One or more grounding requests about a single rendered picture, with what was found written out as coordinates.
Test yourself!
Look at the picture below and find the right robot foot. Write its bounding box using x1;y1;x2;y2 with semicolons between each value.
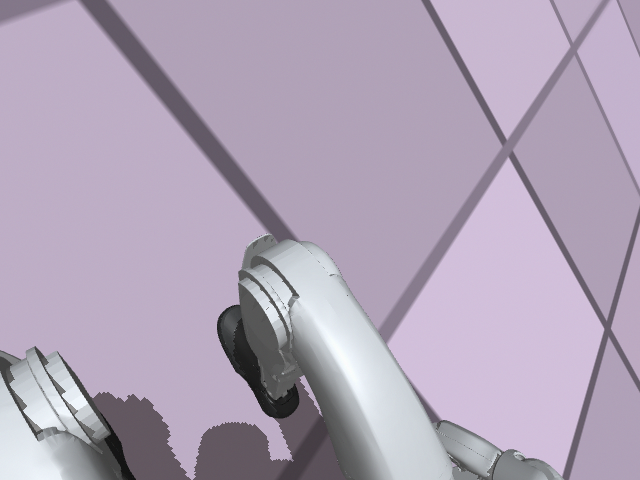
217;305;299;419

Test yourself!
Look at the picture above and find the right robot hand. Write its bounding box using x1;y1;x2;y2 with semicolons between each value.
432;420;504;480

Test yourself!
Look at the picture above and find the left robot foot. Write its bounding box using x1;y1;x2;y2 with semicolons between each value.
99;411;136;480

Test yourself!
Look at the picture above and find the right robot arm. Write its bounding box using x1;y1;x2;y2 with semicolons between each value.
492;449;565;480

